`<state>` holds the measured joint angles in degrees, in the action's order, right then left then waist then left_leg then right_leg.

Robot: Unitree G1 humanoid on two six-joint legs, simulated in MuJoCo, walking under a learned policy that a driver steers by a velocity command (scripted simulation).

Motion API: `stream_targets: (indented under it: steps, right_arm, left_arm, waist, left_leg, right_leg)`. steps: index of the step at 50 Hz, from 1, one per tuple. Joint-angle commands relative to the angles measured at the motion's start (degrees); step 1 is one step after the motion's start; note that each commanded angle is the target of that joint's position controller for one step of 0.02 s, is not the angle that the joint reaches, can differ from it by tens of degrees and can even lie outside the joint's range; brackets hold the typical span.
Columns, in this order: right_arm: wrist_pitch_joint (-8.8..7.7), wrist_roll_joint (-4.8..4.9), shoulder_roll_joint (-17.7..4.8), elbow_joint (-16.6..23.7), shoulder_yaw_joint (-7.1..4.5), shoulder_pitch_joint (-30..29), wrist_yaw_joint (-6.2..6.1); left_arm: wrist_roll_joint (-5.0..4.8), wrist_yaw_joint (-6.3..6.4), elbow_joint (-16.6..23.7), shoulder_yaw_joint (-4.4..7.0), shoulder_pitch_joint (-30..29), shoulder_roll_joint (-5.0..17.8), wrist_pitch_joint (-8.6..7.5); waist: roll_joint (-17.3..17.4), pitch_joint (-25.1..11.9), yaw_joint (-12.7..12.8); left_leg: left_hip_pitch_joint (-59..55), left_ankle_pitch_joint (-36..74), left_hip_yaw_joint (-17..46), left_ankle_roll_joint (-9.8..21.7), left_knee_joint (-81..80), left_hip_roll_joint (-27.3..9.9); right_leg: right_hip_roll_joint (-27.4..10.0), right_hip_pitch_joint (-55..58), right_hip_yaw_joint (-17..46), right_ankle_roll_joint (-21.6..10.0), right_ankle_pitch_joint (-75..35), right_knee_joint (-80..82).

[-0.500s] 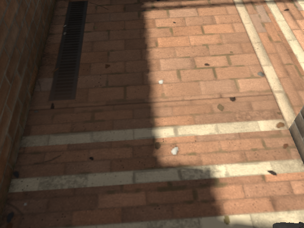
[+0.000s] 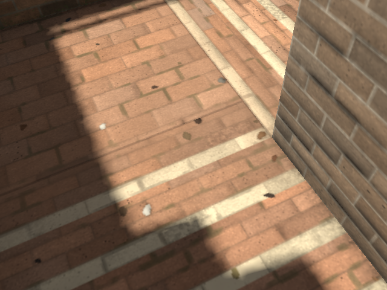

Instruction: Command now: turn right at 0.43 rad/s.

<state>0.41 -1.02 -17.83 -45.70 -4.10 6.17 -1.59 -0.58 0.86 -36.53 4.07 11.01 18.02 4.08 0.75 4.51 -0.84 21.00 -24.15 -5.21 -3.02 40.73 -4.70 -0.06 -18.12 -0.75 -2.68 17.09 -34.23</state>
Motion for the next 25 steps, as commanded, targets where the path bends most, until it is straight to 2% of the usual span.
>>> stream_targets:
  steps: [1, 2, 3, 4, 6, 8, 9, 10, 12, 15, 16, 17, 18, 19, 20, 21, 22, 23, 24, 25]
  right_arm:
    - [-0.43, -0.23, -6.6, 5.6, -1.6, -4.9, -0.27]
    - [0.09, 0.37, -6.2, 4.8, -1.66, -3.2, -0.69]
    - [0.6, 0.26, -6.4, 3.0, -1.81, -1.4, -1.31]
    - [0.9, -0.09, -6.6, 2.1, -1.82, 0.3, -1.62]
    - [0.92, 0.26, -5.9, 1.2, -1.59, 2.0, -1.5]
    - [1.0, 0.93, -4.4, 1.1, -1.1, 1.9, -1.11]
    - [0.81, 1.3, -4.1, 1.5, -0.81, 0.7, -0.81]
    - [0.71, 1.23, -3.9, 1.4, -0.57, 0.2, -0.56]
    - [-0.18, 1.06, -4.2, 0.7, -0.04, -0.7, 0.53]
    - [-1.07, 1.09, -4.8, -0.5, 0.43, -1.2, 1.04]
    - [-1.39, 0.95, -4.8, -1.3, 0.56, -0.2, 1.14]
    - [-1.81, 0.26, -5.0, -2.3, 0.71, 1.1, 1.21]
    - [-1.96, -0.78, -5.6, -3.6, 0.88, 3.3, 1.28]
    - [-2.05, -1.04, -6.8, -4.2, 0.87, 4.8, 1.16]
    - [-2.18, -0.08, -8.8, -5.1, 0.4, 4.5, 1.16]
    - [-2.56, 0.71, -7.2, -5.7, 0.55, 4.4, 1.56]
    - [-3.44, 0.87, -5.3, -5.5, 1.18, 3.3, 1.89]
    - [-4.58, 0.99, -4.7, -5.2, 1.54, 1.7, 2.19]
    - [-5.95, 1.39, -3.8, -4.5, 2.0, 0.0, 2.7]
    - [-7.21, 1.6, -3.0, -4.1, 2.31, -0.8, 3.23]
  left_arm:
    - [2.47, -0.2, 3.6, 2.07, 5.8, 10.8, -3.01]
    - [1.91, -0.28, 3.2, 1.74, 2.3, 9.7, -3.91]
    - [1.09, -0.17, 3.4, 1.08, -0.1, 8.1, -4.22]
    - [0.65, 0.03, 3.1, 0.42, -1.5, 7.1, -4.39]
    - [0.93, 0.41, 1.9, -0.6, -0.3, 5.4, -4.71]
    - [0.74, 0.87, 0.7, -1.44, -0.3, 3.8, -4.66]
    - [0.72, 1.02, -0.1, -1.33, -0.2, 4.1, -4.53]
    - [0.75, 1.17, -0.6, -1.26, -0.3, 4.5, -4.35]
    - [1.57, 1.76, -1.8, -1.59, -0.1, 4.3, -3.42]
    - [1.4, 1.64, -3.6, -1.67, 0.3, 4.6, -2.99]
    - [1.09, 1.48, -4.1, -1.76, -0.4, 4.3, -3.02]
    - [0.84, 1.32, -4.9, -1.79, -0.8, 4.1, -3.17]
    - [0.98, 1.18, -5.6, -2.0, 0.8, 3.6, -3.66]
    - [1.51, 1.09, -6.2, -1.99, 1.5, 3.2, -4.13]
    - [1.76, 0.84, -5.6, -1.66, 2.1, 3.7, -4.21]
    - [1.46, 0.86, -4.8, -1.56, -0.5, 4.4, -4.22]
    - [0.74, 0.89, -4.5, -1.47, -1.6, 4.4, -4.5]
    - [-0.02, 1.01, -4.9, -1.42, 0.2, 4.2, -4.98]
    - [-0.48, 0.94, -5.6, -1.14, 2.9, 5.0, -5.53]
    - [-0.38, 0.85, -6.3, -0.71, 5.2, 5.9, -6.15]
  waist:
    - [-8.7, -11.1, 3.9]
    - [-6.9, -9.1, 1.7]
    - [-5.7, -8.5, 0.7]
    - [-6.5, -8.3, -0.4]
    - [-7.7, -9.4, -1.1]
    - [-7.8, -9.2, -1.0]
    - [-8.0, -8.5, -0.7]
    - [-8.2, -8.0, -0.4]
    - [-8.2, -5.8, 0.9]
    - [-9.0, -3.0, 2.0]
    - [-8.2, -2.6, 1.2]
    - [-6.8, -2.0, 0.2]
    - [-5.3, -4.3, -0.1]
    - [-3.6, -5.6, 0.2]
    - [0.5, -5.3, 2.1]
    - [0.8, -3.5, 0.6]
    - [0.0, -0.1, 0.9]
    - [-0.5, 1.5, 2.0]
    - [-1.9, 3.0, 3.1]
    - [-5.1, 2.7, 3.5]
  left_leg:
    - [16.2, -13.4, 8.0, -0.6, 28.3, 3.4]
    - [17.0, -8.4, 8.5, -0.1, 27.9, 2.5]
    - [16.2, -4.4, 8.9, -0.5, 26.7, 1.8]
    - [13.2, -0.6, 8.7, -1.3, 26.4, 2.1]
    - [8.5, 3.0, 8.4, -2.6, 26.1, 3.3]
    - [6.4, 3.9, 8.9, -3.4, 20.4, 3.5]
    - [6.0, 3.8, 9.2, -3.6, 16.3, 3.1]
    - [4.9, 4.0, 9.3, -3.7, 12.3, 2.7]
    - [1.1, 4.5, 8.2, -3.6, 3.8, 2.4]
    - [-4.4, 4.8, 7.0, -3.0, -6.1, 2.9]
    - [-7.0, 7.5, 6.7, -2.4, -11.0, 3.0]
    - [-10.4, 13.9, 6.7, -1.5, -18.4, 2.9]
    - [-16.4, 19.9, 7.1, -0.7, -19.8, 2.7]
    - [-19.8, 23.0, 8.5, 0.7, -16.8, 1.0]
    - [-19.0, 15.0, 6.1, 3.1, -11.8, 1.8]
    - [-12.6, -0.8, 6.4, 5.6, -12.9, 3.3]
    - [-6.8, -6.6, 7.8, 6.6, -14.8, 3.3]
    - [-2.0, -7.7, 8.6, 7.2, -14.6, 2.9]
    - [2.3, -5.2, 8.3, 7.3, -12.2, 3.3]
    - [4.4, -1.2, 7.0, 7.4, -8.5, 4.0]
  right_leg:
    - [-21.8, 14.3, 25.7, -17.3, -33.8, 15.9]
    - [-18.3, 13.6, 20.9, -13.9, -31.0, 15.4]
    - [-15.7, 13.8, 17.7, -11.2, -30.3, 15.0]
    - [-14.0, 12.5, 15.0, -10.2, -34.1, 14.8]
    - [-12.5, 12.3, 12.0, -10.5, -37.9, 14.9]
    - [-11.8, 14.2, 11.1, -10.8, -36.3, 15.1]
    - [-11.7, 15.2, 11.5, -10.5, -34.2, 15.1]
    - [-11.6, 15.6, 11.8, -10.3, -31.9, 15.3]
    - [-10.6, 14.1, 11.4, -9.4, -22.2, 16.5]
    - [-9.7, 10.7, 14.3, -8.6, -11.5, 17.7]
    - [-9.2, 9.7, 14.6, -7.8, -10.5, 17.1]
    - [-8.5, 8.3, 14.3, -6.3, -10.1, 16.9]
    - [-7.1, 6.4, 13.6, -4.7, -5.3, 16.8]
    - [-5.0, 4.0, 12.4, -3.2, 1.4, 15.8]
    - [-2.1, 1.9, 10.4, -2.8, 10.7, 15.7]
    - [-0.4, 2.8, 8.8, -2.6, 18.4, 14.8]
    - [-1.2, 3.4, 10.4, -3.5, 22.3, 14.3]
    - [-3.3, 5.6, 13.6, -5.0, 24.5, 14.9]
    - [-6.0, 8.4, 18.3, -6.9, 25.3, 16.8]
    - [-9.1, 10.9, 23.4, -8.9, 24.8, 19.3]
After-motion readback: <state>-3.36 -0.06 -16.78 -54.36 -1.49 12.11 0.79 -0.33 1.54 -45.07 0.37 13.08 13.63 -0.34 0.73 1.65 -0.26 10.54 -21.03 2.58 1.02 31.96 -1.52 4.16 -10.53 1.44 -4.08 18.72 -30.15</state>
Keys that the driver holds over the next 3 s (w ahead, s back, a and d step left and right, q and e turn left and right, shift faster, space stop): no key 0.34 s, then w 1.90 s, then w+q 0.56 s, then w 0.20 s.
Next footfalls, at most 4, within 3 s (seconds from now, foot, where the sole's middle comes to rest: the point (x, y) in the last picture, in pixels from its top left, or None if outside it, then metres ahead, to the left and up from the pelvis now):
0.36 left None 0.07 0.14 -0.77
1.00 right None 0.39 -0.12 -0.77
1.52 left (169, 228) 0.65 0.15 -0.77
2.06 right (220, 153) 0.98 -0.06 -0.77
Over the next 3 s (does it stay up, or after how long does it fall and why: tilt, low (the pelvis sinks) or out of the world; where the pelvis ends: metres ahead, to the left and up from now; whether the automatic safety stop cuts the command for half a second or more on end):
stays up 1.31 0.18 0.02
